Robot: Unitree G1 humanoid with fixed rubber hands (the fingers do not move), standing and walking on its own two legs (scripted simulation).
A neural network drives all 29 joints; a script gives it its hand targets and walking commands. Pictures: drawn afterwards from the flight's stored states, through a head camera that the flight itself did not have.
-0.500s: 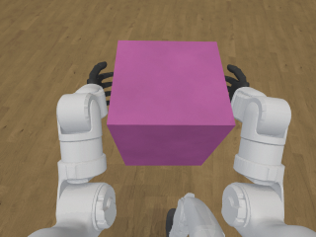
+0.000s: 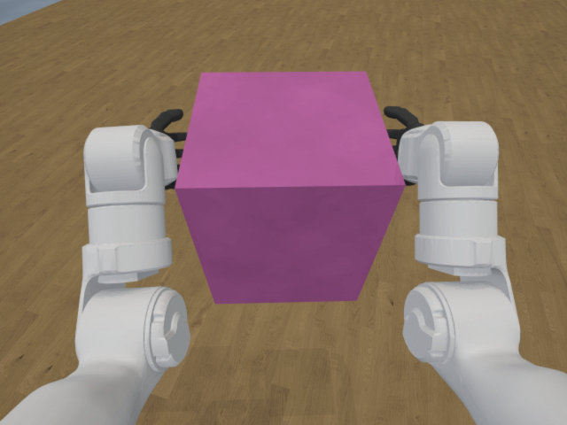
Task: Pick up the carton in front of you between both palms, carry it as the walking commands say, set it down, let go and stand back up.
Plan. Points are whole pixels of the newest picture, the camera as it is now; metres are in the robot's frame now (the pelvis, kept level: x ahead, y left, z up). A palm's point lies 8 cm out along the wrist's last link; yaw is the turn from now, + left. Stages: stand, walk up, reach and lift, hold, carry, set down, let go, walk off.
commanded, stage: carry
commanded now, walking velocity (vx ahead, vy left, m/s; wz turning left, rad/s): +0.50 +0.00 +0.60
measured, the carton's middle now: (285, 195) +0.39 -0.03 +0.15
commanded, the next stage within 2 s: none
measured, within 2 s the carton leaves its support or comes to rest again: neither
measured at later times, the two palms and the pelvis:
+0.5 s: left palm (183, 137) +0.63 +0.14 +0.10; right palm (331, 118) +0.66 -0.16 +0.10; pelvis +0.31 -0.05 +0.02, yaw +3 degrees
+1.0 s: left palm (235, 59) +0.91 +0.03 +0.13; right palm (359, 67) +0.81 -0.26 +0.14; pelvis +0.61 -0.04 +0.04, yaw -17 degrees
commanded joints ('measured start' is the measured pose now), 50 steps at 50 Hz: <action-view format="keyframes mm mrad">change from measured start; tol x16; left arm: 1 -740 -932 -371 -44 -308 24 -190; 10 -560 -1137 -347 115 -263 -44 -220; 18 -424 -1362 -625 -97 -414 -141 -260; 28 8 -1226 -876 -679 -391 -205 -246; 35 448 -1104 -889 -643 -321 -175 -290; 50 369 -1047 -894 -595 -333 -146 -294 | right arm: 1 -849 1108 474 -59 538 4 246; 10 -772 1308 430 -27 503 -92 268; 21 -195 1194 577 -279 246 -201 220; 29 159 1168 797 -631 294 -226 235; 35 442 1142 856 -609 301 -202 274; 50 386 1066 855 -586 362 -176 300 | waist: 1 23 -17 -445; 19 74 166 -476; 23 158 -299 -654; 27 126 -19 -535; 36 98 -108 -402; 39 68 312 -367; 43 62 71 -242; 50 66 178 -181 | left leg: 1 641 352 -699 -229 188 178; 5 455 307 -583 -292 201 120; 19 731 234 -62 -56 919 -107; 22 59 155 -94 439 297 -226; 23 -188 21 -105 626 -300 -257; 24 -303 82 -168 707 -332 -247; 30 -85 160 -129 135 -263 -247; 36 300 128 23 -268 142 -272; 40 673 669 -674 -370 -101 7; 50 418 470 62 -439 46 -164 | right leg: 1 -485 -13 128 192 53 -7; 16 -356 -2 -67 -754 491 -21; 20 162 51 -123 -973 630 -76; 23 815 -357 595 -848 1002 -385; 24 857 -356 547 -838 972 -373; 35 267 -109 111 -877 719 -161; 40 -474 -7 65 -244 -85 -62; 50 -216 -29 -94 -658 349 -40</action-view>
